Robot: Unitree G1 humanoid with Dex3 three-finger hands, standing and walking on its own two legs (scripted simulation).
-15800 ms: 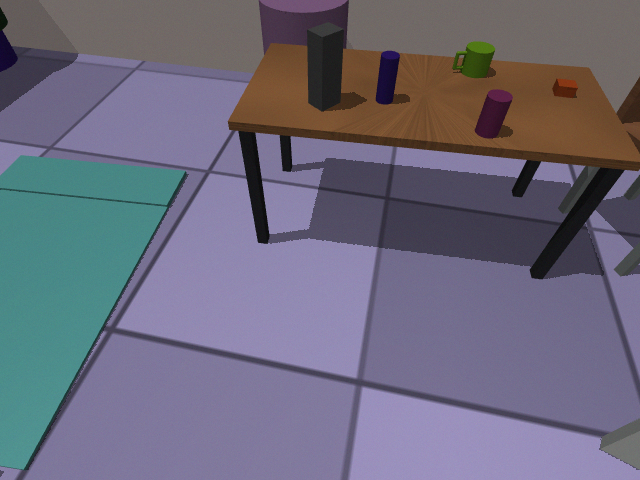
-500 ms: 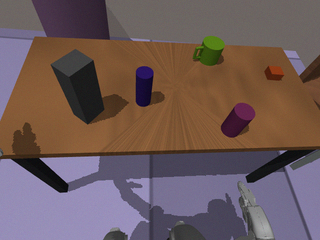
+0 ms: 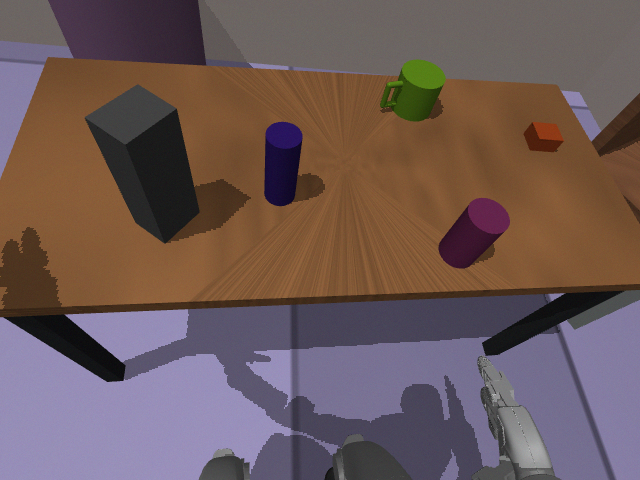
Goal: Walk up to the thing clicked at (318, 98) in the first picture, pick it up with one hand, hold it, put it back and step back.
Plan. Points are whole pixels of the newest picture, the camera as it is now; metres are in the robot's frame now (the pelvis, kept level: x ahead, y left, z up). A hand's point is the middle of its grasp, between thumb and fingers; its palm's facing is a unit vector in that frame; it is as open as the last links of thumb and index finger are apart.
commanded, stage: approach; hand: left
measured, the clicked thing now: (153, 173) +0.54 +0.19 -0.01
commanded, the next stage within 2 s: close in in 0.30 s
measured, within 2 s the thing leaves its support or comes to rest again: neither
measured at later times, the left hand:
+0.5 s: hand (82, 234) +0.47 +0.28 -0.05, palm faces +0.19 -0.98 +0.10, open 17.7 cm
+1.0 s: hand (134, 229) +0.47 +0.22 -0.05, palm faces +0.19 -0.98 +0.07, open 17.7 cm
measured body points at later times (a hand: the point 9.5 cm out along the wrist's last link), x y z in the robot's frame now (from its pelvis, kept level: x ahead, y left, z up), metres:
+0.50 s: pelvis -0.03 +0.01 -0.04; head +0.14 +0.08 +0.37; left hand +0.45 +0.33 -0.05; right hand +0.13 -0.25 -0.02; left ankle +0.00 +0.13 -0.67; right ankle +0.01 -0.14 -0.67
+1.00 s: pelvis -0.02 +0.00 -0.05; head +0.13 +0.06 +0.37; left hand +0.46 +0.27 -0.05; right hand +0.14 -0.25 -0.02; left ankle +0.00 +0.13 -0.67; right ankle +0.01 -0.14 -0.67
